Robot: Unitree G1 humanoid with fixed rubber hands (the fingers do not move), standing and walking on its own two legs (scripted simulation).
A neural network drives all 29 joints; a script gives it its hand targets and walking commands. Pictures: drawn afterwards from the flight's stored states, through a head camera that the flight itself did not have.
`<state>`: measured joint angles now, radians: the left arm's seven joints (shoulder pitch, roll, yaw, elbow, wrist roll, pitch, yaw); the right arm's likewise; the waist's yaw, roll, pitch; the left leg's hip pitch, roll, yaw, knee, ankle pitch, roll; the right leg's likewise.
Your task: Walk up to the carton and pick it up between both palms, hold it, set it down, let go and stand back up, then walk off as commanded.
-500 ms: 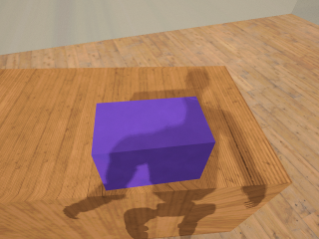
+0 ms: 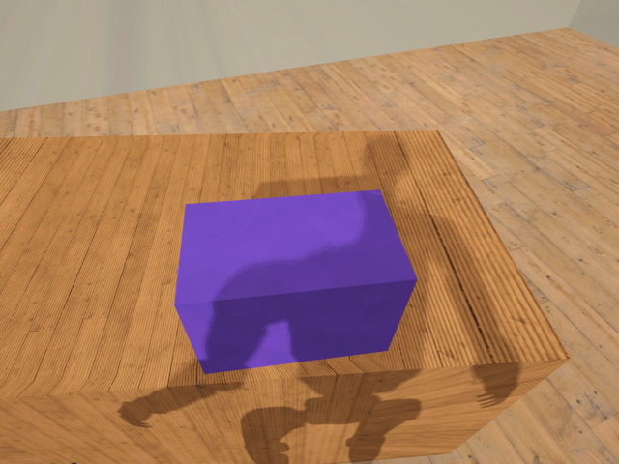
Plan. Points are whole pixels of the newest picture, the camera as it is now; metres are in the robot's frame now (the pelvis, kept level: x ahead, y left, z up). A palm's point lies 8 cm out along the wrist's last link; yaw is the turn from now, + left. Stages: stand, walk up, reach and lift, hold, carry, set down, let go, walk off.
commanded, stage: walk up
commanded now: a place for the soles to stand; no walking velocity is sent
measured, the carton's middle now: (292, 281) +0.40 +0.02 +0.00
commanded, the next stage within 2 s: reach and lift in 1.20 s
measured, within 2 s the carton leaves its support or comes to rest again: neither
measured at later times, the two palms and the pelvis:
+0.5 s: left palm out of the picture +0.08 +0.31 -0.08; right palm out of the picture +0.04 -0.33 -0.08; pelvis -0.03 -0.01 +0.00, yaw +0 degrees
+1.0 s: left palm out of the picture +0.09 +0.30 -0.08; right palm out of the picture +0.05 -0.33 -0.08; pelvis -0.02 -0.02 +0.00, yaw +1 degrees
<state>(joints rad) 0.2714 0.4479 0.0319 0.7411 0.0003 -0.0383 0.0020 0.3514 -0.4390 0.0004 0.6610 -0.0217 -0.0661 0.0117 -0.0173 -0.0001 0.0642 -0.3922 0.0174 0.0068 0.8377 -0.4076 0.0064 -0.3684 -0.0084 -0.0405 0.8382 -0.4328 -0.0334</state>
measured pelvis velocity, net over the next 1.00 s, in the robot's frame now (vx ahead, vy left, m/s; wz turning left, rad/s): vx -0.02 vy -0.02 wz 0.01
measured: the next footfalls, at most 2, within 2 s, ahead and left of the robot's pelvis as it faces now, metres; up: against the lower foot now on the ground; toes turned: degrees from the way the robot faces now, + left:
none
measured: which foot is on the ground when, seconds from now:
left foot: down 0.00-1.00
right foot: down 0.00-1.00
